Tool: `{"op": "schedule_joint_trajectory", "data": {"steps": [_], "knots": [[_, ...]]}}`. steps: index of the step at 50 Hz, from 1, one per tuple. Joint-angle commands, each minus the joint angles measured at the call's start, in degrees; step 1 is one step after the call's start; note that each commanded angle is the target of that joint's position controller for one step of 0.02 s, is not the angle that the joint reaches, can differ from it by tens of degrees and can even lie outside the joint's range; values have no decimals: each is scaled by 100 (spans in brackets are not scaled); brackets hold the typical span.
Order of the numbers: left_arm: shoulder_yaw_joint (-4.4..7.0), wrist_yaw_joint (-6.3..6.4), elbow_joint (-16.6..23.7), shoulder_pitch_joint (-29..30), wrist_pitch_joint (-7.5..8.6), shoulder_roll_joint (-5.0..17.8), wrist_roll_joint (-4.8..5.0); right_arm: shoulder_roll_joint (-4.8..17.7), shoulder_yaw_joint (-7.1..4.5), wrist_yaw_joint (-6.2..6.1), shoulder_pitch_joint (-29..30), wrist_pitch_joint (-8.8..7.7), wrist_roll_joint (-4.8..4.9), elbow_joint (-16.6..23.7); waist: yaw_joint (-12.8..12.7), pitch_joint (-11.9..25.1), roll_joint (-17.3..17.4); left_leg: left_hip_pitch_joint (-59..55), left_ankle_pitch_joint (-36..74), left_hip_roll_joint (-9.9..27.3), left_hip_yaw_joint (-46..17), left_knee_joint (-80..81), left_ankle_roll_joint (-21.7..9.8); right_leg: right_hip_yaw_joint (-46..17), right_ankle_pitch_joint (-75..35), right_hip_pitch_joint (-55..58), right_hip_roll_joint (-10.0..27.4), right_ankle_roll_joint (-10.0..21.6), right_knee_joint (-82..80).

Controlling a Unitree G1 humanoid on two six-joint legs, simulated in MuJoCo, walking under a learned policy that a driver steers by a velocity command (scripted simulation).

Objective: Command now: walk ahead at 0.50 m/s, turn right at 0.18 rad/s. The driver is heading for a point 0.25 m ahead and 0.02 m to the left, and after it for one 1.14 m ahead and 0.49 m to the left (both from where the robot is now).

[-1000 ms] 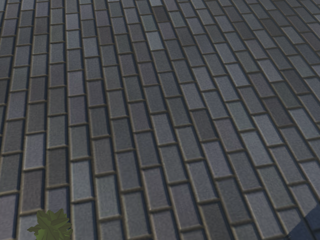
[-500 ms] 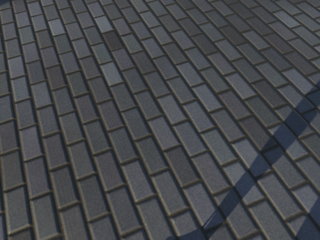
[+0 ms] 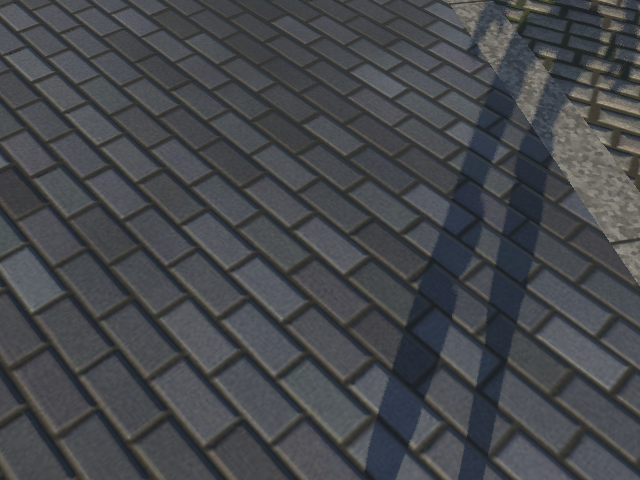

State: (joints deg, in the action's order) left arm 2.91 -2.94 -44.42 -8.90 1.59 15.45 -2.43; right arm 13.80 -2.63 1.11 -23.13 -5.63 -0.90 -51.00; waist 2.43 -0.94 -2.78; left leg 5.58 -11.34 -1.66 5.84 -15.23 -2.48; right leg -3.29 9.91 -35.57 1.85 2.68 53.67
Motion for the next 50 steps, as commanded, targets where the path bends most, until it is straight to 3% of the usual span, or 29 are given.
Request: {"op": "schedule_joint_trajectory", "data": {"steps": [1, 3, 6, 8, 9, 10, 11, 12, 13, 14, 16, 20, 25, 28, 31, 34, 35, 36, 37, 38, 39, 40, 41, 42, 44, 46, 50], "knots": [[-109, -72, 457, 452, 85, 2, 14, 649, -109, 16, 138, -84, 41, 282, -148, -176, 812, 298, 1694, 1239, -660, 776, -732, 451, -644, 238, 141, -75, -1041], [-141, -61, 571, 824, 112, 19, 33, 751, -126, 17, -132, -58, 52, 173, -23, -210, 820, 222, 1893, 1282, -750, 668, -722, 621, -610, 547, 94, -86, -1548], [-115, 18, 647, 919, 170, 164, 55, 937, -171, -10, -299, 18, 19, 78, -42, -216, 824, -163, 2311, 1500, -1031, 282, -708, 646, -189, 830, -36, -6, -2016], [-56, 97, 459, 286, 254, 257, 15, 1003, -186, -33, -227, 78, 34, 49, -383, 39, 755, -216, 2963, 1402, -1022, -524, -590, 685, -60, 1769, -256, 102, -2612], [31, 169, 183, -507, 333, 454, -75, 874, -147, -31, -275, 91, 68, 38, -674, 537, 483, 119, 2917, 1085, -796, -1542, -477, 558, -174, 2949, -192, 228, -2856], [150, 267, 66, -1511, 388, 913, -212, 587, -57, -23, -135, 71, 104, 289, -1089, 1349, -170, 1117, 1272, 747, -545, -3134, -334, -787, 478, 4349, 1134, 510, -3029], [289, 315, 53, -1664, 321, 1488, -192, -29, 68, -42, -743, 96, 239, 457, -796, 1888, -1359, 2893, -1985, -56, -250, -4780, -169, -2970, 722, 5448, 2569, 1066, -3612], [246, 310, 78, -1472, 256, 1093, -7, 656, -106, -106, -460, 201, 90, 305, -846, 1460, -479, 3262, -1810, 202, -748, -5338, -249, -3026, 1196, 4809, 2375, 1090, -3772], [113, 296, 108, -999, 278, 654, 34, 628, -136, -65, -92, 213, 75, 369, -641, 664, -237, 3331, -1275, 431, -890, -5284, -282, -2148, 1018, 4108, 2025, 918, -3923], [49, 271, 94, -729, 318, 391, 56, 488, -120, -27, 30, 226, 83, 364, -492, 309, -221, 3165, -920, 576, -870, -5064, -245, -1476, 498, 3556, 1740, 755, -4145], [-1, 305, 30, -580, 390, 196, 99, 419, -153, 50, -24, 370, -45, 288, -242, 39, -378, 2843, -631, 695, -819, -4888, -128, -609, -173, 2991, 1369, 502, -4373], [62, 334, -152, -853, 543, 311, 164, 249, -167, 168, 414, 525, -88, 461, -134, -36, -180, 3232, -10, 735, -739, -4886, -1, 152, -1129, 3030, 1343, 568, -4562], [68, 343, -358, -1140, 525, 302, 134, 176, -105, 264, 1380, 536, -96, 800, -263, -322, -138, 3539, 938, 724, -539, -3765, 74, 962, -1525, 3141, 1207, 562, -4584], [106, 368, -465, -1336, 503, 463, 134, 144, -34, 334, 1998, 516, -117, 1035, -424, -461, -142, 3251, 1184, 648, -188, -2840, -58, 1296, -1783, 3304, 1278, 512, -4542], [141, 405, -604, -1563, 423, 596, 124, 214, -29, 353, 2291, 507, -143, 1204, -493, -511, -105, 3068, 726, 484, 110, -2310, -304, 1551, -2603, 3850, 1394, 432, -4215], [195, 451, -657, -1527, 303, 851, 104, 370, -110, 270, 1847, 510, -159, 1154, -226, -93, -301, 2235, -191, -66, 442, -2110, -662, 1817, -5139, 4257, 1420, 338, -2957], [219, 452, -653, -1500, 238, 944, 99, 478, -177, 226, 1314, 475, -157, 1017, 4, 242, -301, 1644, -427, -287, 448, -1952, -807, 1842, -5405, 4223, 1414, 333, -2065], [220, 439, -604, -1430, 193, 966, 121, 641, -280, 153, 453, 414, -203, 742, 410, 739, -65, 442, -207, -426, 295, -1463, -982, 1932, -4669, 3689, 1301, 202, -751], [144, 418, -406, -1479, 203, 682, 101, 1200, -455, 57, -245, 395, -248, 588, 610, 1302, 559, -986, -795, 706, -1233, -1288, -1270, 1904, -2226, 2326, 1083, 27, 965], [93, 310, 42, -1447, 254, 271, 189, 1799, -594, 34, 125, 452, -100, 737, 178, 1687, 1829, -2396, -673, 2099, -4601, -407, -2182, 1239, 2073, -156, -306, -350, 2988], [129, 286, 207, -686, 325, 660, 116, 1680, -582, 9, 27, 526, 11, 783, 486, 1422, 707, -2206, -222, 2090, -4458, -32, -2091, 237, 1682, -821, -56, -310, 3084], [84, 264, 273, -496, 396, 525, 194, 1408, -502, -43, 282, 522, 32, 715, 292, 727, 477, -1541, 341, 1998, -3627, -56, -1959, 186, 1148, -901, 213, -256, 2767], [69, 282, 175, -651, 432, 485, 193, 1090, -413, -58, 475, 487, 41, 673, -14, 254, 113, -709, 1143, 1714, -3061, 3, -1690, 186, 881, -516, 413, -246, 2129], [70, 286, 169, -681, 360, 462, 99, 938, -360, -79, 670, 439, 65, 682, -220, 108, 98, -209, 1564, 1394, -2613, 47, -1518, 127, 873, -159, 529, -286, 1733], [62, 257, 111, -914, 143, 414, -41, 808, -296, -67, 799, 326, 93, 738, -419, 199, 233, 233, 2044, 1088, -2211, 163, -1436, 163, 848, 330, 530, -395, 1369], [47, 219, 184, -797, 25, 330, -50, 944, -324, -41, 627, 242, 104, 687, -438, 173, 297, 393, 2117, 921, -2043, 266, -1432, 263, 641, 259, 492, -491, 994], [29, 194, 524, 181, -9, 332, -23, 1011, -339, -42, 148, 237, 92, 617, -118, -118, 507, 241, 1699, 775, -2128, 409, -1245, 311, -239, -337, 451, -617, -67]]}}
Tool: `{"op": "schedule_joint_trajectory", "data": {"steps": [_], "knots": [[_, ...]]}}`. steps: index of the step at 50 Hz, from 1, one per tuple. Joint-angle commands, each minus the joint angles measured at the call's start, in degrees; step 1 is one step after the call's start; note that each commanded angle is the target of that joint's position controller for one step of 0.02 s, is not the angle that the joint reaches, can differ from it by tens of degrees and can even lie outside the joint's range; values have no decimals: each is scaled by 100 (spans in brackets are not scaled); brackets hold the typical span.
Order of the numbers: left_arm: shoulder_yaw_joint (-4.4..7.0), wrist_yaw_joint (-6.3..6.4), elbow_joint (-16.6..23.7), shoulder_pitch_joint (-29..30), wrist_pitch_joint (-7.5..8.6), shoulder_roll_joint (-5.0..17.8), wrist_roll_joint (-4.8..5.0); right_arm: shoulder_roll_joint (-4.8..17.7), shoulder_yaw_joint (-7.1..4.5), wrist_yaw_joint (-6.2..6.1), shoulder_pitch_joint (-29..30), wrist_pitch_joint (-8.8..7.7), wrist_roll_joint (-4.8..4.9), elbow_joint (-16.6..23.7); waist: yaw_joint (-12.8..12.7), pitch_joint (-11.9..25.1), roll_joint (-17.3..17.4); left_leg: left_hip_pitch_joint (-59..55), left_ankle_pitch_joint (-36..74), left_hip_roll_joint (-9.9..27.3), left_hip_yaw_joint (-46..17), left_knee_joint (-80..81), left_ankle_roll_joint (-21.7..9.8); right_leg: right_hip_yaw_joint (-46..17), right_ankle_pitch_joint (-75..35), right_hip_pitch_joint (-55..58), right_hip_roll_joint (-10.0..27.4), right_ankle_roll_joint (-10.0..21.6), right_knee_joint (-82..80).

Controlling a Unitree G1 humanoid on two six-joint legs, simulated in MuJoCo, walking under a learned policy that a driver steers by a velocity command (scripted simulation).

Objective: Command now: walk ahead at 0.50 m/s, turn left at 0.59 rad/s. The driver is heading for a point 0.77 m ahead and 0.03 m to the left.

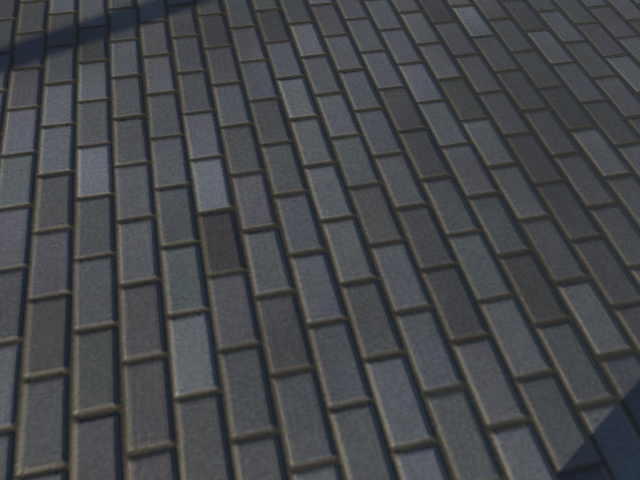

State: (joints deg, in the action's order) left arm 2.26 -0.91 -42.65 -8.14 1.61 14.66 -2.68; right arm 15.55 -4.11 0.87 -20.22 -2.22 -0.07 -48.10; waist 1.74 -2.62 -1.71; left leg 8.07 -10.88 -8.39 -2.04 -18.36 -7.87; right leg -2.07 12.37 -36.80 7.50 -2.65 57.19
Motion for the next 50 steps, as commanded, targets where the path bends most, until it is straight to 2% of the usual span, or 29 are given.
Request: {"op": "schedule_joint_trajectory", "data": {"steps": [1, 6, 8, 10, 11, 12, 13, 14, 15, 16, 17, 18, 20, 22, 24, 27, 30, 34, 36, 37, 38, 39, 40, 41, 42, 43, 44, 46, 50], "knots": [[83, -17, 410, 308, -6, 408, 10, 841, -193, -22, -251, -101, 11, 315, 36, 41, 447, -129, 1641, 1429, -1374, 690, -654, 176, -693, -281, -154, -88, -686], [14, -74, 723, 1151, 77, 405, 67, 919, -210, -79, -700, -86, -39, 287, 365, 25, 543, -736, 2118, 1483, -1610, 300, -577, 162, -1062, -315, -446, -29, -1738], [4, -78, 834, 1289, 129, 463, 97, 983, -222, -116, -722, -80, -73, 318, 370, 23, 604, -854, 2400, 1567, -1777, 86, -509, 124, -955, -67, -560, 54, -2082], [36, -52, 789, 926, 176, 593, 118, 1079, -243, -152, -456, -83, -87, 409, 119, 67, 686, -662, 2584, 1601, -1914, -154, -304, 64, -678, 737, -675, 189, -2508], [80, -10, 670, 490, 202, 698, 131, 1138, -254, -144, -257, -94, -95, 466, -98, 197, 714, -432, 2995, 1540, -1916, -466, -179, 112, -423, 1470, -815, 279, -2654], [146, 55, 465, -207, 250, 826, 126, 1161, -253, -108, -132, -118, -75, 486, -441, 521, 551, -247, 3329, 1299, -1792, -1229, -47, 203, -401, 2418, -933, 386, -2954], [232, 139, 335, -995, 325, 1093, 39, 969, -198, -52, -121, -160, -22, 525, -804, 1095, 157, 306, 2715, 897, -1472, -2518, 103, -297, -128, 3678, -362, 600, -3157], [320, 235, 379, -1679, 327, 1560, -116, 369, -42, -49, -392, -188, 110, 727, -871, 1969, -744, 1472, 63, 353, -849, -4257, 261, -2175, 1067, 5097, 1260, 938, -3418], [380, 202, 360, -1353, 238, 1733, -37, 503, -42, -57, -784, -146, 63, 873, -416, 2175, -1778, 2610, -2101, 20, -506, -5129, 302, -4494, 1383, 5214, 1910, 1433, -4204], [274, 173, 467, -869, 183, 1125, 23, 792, -83, -94, -593, -36, -88, 634, -290, 1219, -586, 2916, -1597, 544, -567, -5510, 287, -3829, 1957, 4379, 1702, 1390, -4207], [165, 142, 453, -632, 188, 702, 76, 752, -69, -19, -221, -16, -141, 624, -313, 616, -27, 2786, -1125, 699, -486, -5298, 319, -2891, 1578, 3644, 1332, 1307, -4289], [113, 122, 387, -531, 204, 545, 59, 605, -41, 35, -116, 2, -141, 638, -209, 346, -57, 2609, -908, 842, -450, -5002, 360, -2146, 857, 3185, 1019, 1175, -4432], [98, 103, 181, -678, 313, 534, 92, 485, -5, 121, -123, 100, -227, 613, -114, 205, -425, 2337, -781, 933, -392, -4739, 440, -1293, -241, 2776, 668, 1112, -4561], [115, 32, 34, -878, 443, 580, 144, 434, 15, 159, -58, 137, -222, 631, -76, 282, -439, 2379, -624, 860, -419, -4598, 471, -940, -1092, 2826, 637, 1211, -4623], [138, 1, -82, -993, 497, 645, 171, 413, 40, 186, 304, 136, -232, 739, -99, 194, -385, 2723, -325, 890, -436, -4299, 533, -668, -1282, 2948, 659, 1303, -4790], [145, -15, -240, -1143, 476, 657, 189, 340, 113, 224, 981, 104, -234, 932, -201, 27, -314, 2957, 243, 990, -243, -3427, 644, -211, -1371, 3048, 519, 1297, -4958], [155, -27, -403, -1340, 441, 709, 215, 171, 239, 278, 1625, 55, -219, 1096, -348, -18, -354, 2509, 692, 1090, 256, -2350, 673, 185, -1662, 2980, 370, 1216, -4929], [196, -8, -658, -1731, 361, 894, 197, 261, 261, 232, 2008, 13, -204, 1208, -459, -79, -403, 2118, 349, 1031, 562, -1618, 478, 143, -2164, 3416, 612, 1166, -4650], [210, 15, -744, -1734, 297, 982, 195, 337, 229, 171, 1759, -28, -235, 1137, -302, 33, -403, 1634, -16, 841, 677, -1292, 298, 198, -3108, 3653, 667, 1103, -4117], [200, 24, -785, -1703, 262, 980, 221, 372, 188, 129, 1187, -77, -275, 937, -11, 317, -262, 866, 96, 670, 751, -889, 183, 399, -3759, 3630, 514, 1010, -3354], [145, 34, -776, -1736, 253, 838, 234, 573, 96, 67, 294, -137, -354, 614, 315, 890, -29, -405, 111, 763, 566, -804, 24, 611, -3538, 3159, 256, 888, -2271], [24, 18, -470, -1692, 272, 473, 301, 1095, -43, -21, -645, -167, -470, 493, 653, 1703, 807, -2001, -611, 2283, -1235, -599, -388, 892, -1581, 1752, -130, 674, -427], [9, 17, -386, -2071, 254, 275, 288, 1526, -159, -64, -754, -109, -317, 452, 431, 2014, 1756, -2590, -508, 3403, -3482, 142, -895, 621, 1902, 245, -1003, 590, 1031], [144, 67, -456, -1594, 180, 742, 181, 1190, -107, -74, -437, -84, -142, 448, 419, 1307, 841, -2029, -551, 3118, -2951, 151, -762, -47, 1607, -188, -688, 684, 1379], [125, 25, -403, -1374, 204, 621, 227, 830, -2, -68, 7, -112, -131, 472, 198, 639, 685, -1271, -201, 2860, -2112, 307, -583, -110, 1115, -168, -494, 721, 1189], [108, 1, -462, -1337, 194, 510, 255, 547, 74, -46, 287, -156, -141, 474, 25, 378, 576, -741, 110, 2577, -1512, 548, -354, -95, 791, 85, -339, 711, 851], [118, -19, -540, -1398, 128, 479, 194, 402, 118, -55, 414, -200, -125, 450, -109, 212, 677, -387, 344, 2380, -1094, 717, -184, -77, 634, 314, -276, 658, 653], [118, -95, -654, -1537, 0, 363, 119, 319, 141, -78, 394, -300, -121, 361, -238, 193, 744, -94, 835, 2220, -587, 944, -100, -46, 342, 582, -299, 561, 633], [138, -175, -490, -894, -77, 252, 121, 421, 86, -105, 96, -404, -84, 128, -233, -58, 554, -277, 1395, 2183, 113, 1184, -96, -51, -416, -136, -232, 458, 395]]}}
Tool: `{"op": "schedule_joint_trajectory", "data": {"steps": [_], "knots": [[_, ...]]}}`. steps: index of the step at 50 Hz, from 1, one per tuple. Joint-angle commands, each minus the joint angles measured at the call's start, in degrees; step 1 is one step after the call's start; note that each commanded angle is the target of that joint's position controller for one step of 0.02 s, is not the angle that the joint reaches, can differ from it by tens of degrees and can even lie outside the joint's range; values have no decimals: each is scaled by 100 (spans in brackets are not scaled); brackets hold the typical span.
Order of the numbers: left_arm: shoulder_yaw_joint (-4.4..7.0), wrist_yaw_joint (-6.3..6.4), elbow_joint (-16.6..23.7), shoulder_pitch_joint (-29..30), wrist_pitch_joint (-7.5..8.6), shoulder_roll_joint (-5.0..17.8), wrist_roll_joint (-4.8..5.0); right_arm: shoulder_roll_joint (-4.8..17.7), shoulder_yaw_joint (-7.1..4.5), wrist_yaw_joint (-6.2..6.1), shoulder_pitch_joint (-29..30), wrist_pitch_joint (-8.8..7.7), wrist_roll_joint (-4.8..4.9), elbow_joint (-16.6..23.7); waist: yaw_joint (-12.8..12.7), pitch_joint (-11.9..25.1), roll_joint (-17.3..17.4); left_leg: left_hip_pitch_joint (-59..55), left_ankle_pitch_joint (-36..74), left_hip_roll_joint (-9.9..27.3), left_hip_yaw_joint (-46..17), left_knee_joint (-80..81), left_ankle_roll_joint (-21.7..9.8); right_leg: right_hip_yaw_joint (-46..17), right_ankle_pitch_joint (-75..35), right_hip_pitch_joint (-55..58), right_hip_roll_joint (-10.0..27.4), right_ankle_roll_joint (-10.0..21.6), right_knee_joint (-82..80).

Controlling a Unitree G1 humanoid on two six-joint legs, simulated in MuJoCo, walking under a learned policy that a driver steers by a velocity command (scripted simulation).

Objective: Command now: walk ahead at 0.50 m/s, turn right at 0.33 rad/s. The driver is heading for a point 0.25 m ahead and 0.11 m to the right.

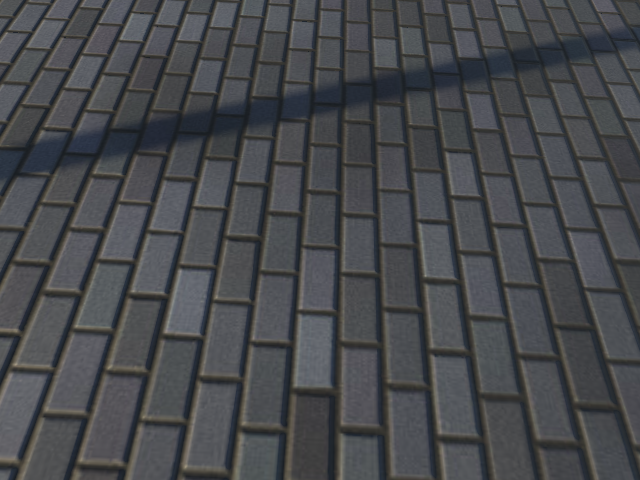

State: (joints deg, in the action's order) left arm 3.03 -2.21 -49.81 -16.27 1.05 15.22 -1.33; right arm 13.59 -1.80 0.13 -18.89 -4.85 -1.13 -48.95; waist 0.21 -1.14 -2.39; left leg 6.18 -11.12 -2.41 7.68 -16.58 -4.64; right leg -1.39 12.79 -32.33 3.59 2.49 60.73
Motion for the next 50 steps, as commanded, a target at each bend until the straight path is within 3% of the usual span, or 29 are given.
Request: {"op": "schedule_joint_trajectory", "data": {"steps": [1, 3, 6, 8, 10, 12, 13, 14, 15, 16, 17, 18, 19, 20, 22, 24, 28, 30, 32, 33, 34, 35, 36, 38, 42, 50], "knots": [[60, -54, 284, 109, -25, 186, -17, 599, -143, -37, -111, -140, 18, 163, -49, -259, 603, -157, 1522, 1568, -714, 1017, -417, -105, -636, -744, 161, -77, -108], [33, -78, 418, 492, -14, 139, -21, 560, -130, -46, -181, -138, 18, 79, -7, -350, 589, -233, 1744, 1492, -391, 1004, -386, 13, -1005, -840, 138, -99, -637], [-93, -91, 577, 1001, 47, -96, -64, 534, -89, -75, -324, -124, 42, -108, 75, -497, 587, -91, 3360, 1348, 123, 682, -317, 464, -1388, -185, -86, -65, -1921], [-135, -69, 612, 1137, 75, -124, -78, 602, -84, -97, -585, -92, 42, -298, 163, -408, 654, -380, 4168, 1402, 187, 384, -282, 714, -1373, 163, -284, 36, -2389], [-117, -18, 520, 843, 117, -19, -107, 711, -101, -138, -555, -49, 41, -408, 19, -221, 814, -720, 5023, 1472, 169, -157, -236, 756, -1063, 548, -482, 222, -2619], [-34, 54, 214, -5, 214, 202, -163, 804, -130, -181, -422, 17, 58, -457, -333, 215, 801, -896, 5289, 1411, 135, -1325, -147, 716, -955, 1392, -734, 441, -3107], [15, 93, 30, -513, 305, 339, -231, 828, -130, -180, -391, 46, 114, -460, -605, 511, 557, -557, 4407, 1204, 263, -2294, -8, 558, -2057, 2269, -593, 552, -3759], [142, 154, -79, -1078, 345, 906, -314, 536, -43, -177, -618, 21, 161, -267, -663, 1282, -177, 660, 1721, 841, 302, -3937, 142, -568, -5269, 3939, 760, 930, -3039], [187, 192, -125, -1046, 309, 1087, -101, -9, 89, -120, -1523, 104, 397, -404, -259, 2474, -958, 1885, -2887, -43, -290, -5680, 287, -2286, -7731, 5373, 2283, 2106, -2807], [170, 212, -29, -922, 230, 900, 193, 467, -48, -144, -1101, 229, 241, -524, -415, 2495, 29, 1759, -2401, 135, -1107, -5687, 317, -1937, -6681, 4647, 1955, 2017, -3191], [90, 251, 28, -290, 183, 681, 201, 416, -46, -123, -589, 248, 171, -361, -257, 1474, -169, 2049, -2107, 287, -1053, -5491, 322, -1501, -5424, 3786, 1708, 1826, -3683], [-28, 276, 55, 133, 152, 301, 173, 339, -32, -133, -324, 267, 56, -360, -106, 691, 22, 2042, -1837, 459, -1016, -5009, 353, -1166, -4593, 2947, 1426, 1538, -4068], [-91, 309, 57, 364, 139, 134, 172, 333, -47, -136, -287, 339, -38, -400, 50, 345, -10, 1748, -1592, 550, -993, -4613, 404, -852, -4181, 2333, 1180, 1306, -4319], [-124, 332, 27, 465, 127, 83, 138, 240, -32, -126, -521, 435, -95, -510, 196, 327, -96, 1237, -1383, 528, -890, -4354, 452, -565, -3946, 1829, 991, 1166, -4454], [-123, 317, -44, 467, 165, 164, 32, 31, 2, -127, -724, 546, -54, -658, 297, 473, -97, 791, -1251, 425, -777, -3864, 490, -297, -3669, 1520, 823, 1102, -4515], [-114, 294, -130, 436, 182, 243, -4, -7, 14, -162, -571, 604, -30, -692, 254, 482, -216, 746, -1163, 436, -746, -3193, 501, -284, -2736, 1491, 760, 1050, -4607], [-86, 286, -292, 359, 60, 312, -8, 96, 2, -214, -163, 670, -18, -745, 60, 300, -441, 629, -838, 425, -683, -2360, 477, -599, -5, 1268, 731, 921, -4929], [-86, 304, -342, 448, -16, 299, 36, 25, 24, -216, -186, 636, -18, -842, 124, 136, -309, 361, -555, 386, -619, -1743, 424, -719, 801, 1067, 712, 794, -4909], [-119, 324, -418, 395, -59, 183, 74, 10, 59, -233, -271, 550, -67, -943, 166, -76, 5, -59, -64, 544, -833, -709, 315, -753, 1313, 804, 577, 431, -4786], [-134, 320, -444, 295, -61, 90, 72, 174, 54, -252, -332, 475, -124, -952, 86, -168, 276, -35, -122, 979, -1351, -254, 232, -662, 1142, 821, 400, 222, -4505], [-152, 292, -497, 12, -77, -101, 155, 407, 13, -255, -20, 444, -10, -970, -268, -378, 977, 765, -692, 1169, -1749, -6, 87, -207, 610, 1240, -101, 74, -4392], [-164, 290, -635, 19, -87, -81, 124, 175, 69, -223, 147, 398, 39, -981, -247, -364, 983, 1404, -1160, 1195, -1809, 303, 120, -104, 19, 2100, -148, 14, -4178], [-145, 295, -693, -13, -80, -26, 99, 115, 91, -210, 215, 347, 58, -995, -282, -310, 911, 1570, -1153, 1087, -1694, 385, 226, -150, -281, 2497, -71, 18, -4115], [-121, 308, -813, -63, -54, 90, 74, 145, 76, -235, 182, 315, 80, -1064, -256, -209, 741, 1239, -667, 886, -1451, 261, 305, -238, -427, 2543, 44, 53, -4140], [-178, 351, -1005, -48, -11, -61, 91, 4, 89, -243, -98, 337, 63, -1239, -102, -195, 363, 644, -96, 832, -1317, 22, 217, -264, -411, 2165, 97, 30, -4291], [-228, 415, -1321, -193, -25, -158, 89, -46, 112, -259, -150, 353, 66, -1427, -62, -209, 252, 490, 221, 811, -1263, -35, 176, -244, -660, 2242, 128, -9, -4262]]}}
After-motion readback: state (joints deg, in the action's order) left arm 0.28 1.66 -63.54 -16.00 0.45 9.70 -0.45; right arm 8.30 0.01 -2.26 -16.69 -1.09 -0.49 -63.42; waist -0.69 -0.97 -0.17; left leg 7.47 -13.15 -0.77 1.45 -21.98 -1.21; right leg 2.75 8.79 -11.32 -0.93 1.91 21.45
